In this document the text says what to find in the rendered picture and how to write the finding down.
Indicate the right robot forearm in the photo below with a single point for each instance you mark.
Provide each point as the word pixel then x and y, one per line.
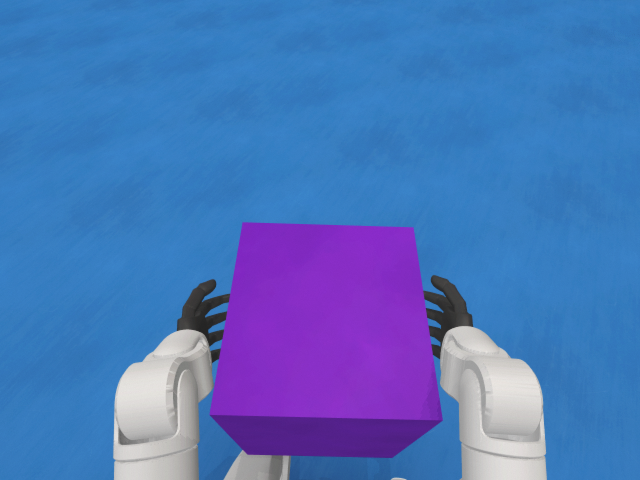
pixel 501 422

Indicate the robot right hand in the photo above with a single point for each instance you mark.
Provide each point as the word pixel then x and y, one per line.
pixel 454 310

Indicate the robot left hand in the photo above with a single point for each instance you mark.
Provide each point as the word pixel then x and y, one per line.
pixel 194 312

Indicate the carton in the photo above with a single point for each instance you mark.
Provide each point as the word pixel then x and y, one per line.
pixel 326 349

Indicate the robot left thigh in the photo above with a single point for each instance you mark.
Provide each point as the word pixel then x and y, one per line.
pixel 259 467

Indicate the left robot forearm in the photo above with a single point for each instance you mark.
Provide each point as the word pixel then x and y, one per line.
pixel 156 413

